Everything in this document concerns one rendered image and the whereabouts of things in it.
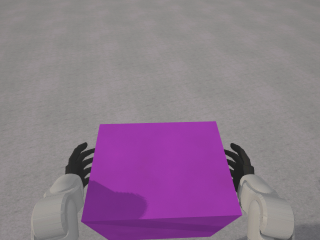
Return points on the robot right hand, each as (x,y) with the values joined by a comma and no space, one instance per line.
(242,165)

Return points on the robot left forearm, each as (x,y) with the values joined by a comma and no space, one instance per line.
(55,216)

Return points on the robot right forearm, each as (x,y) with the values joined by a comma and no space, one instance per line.
(269,216)

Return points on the robot left hand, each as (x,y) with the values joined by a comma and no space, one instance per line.
(76,164)

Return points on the carton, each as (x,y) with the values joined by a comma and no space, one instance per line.
(161,180)

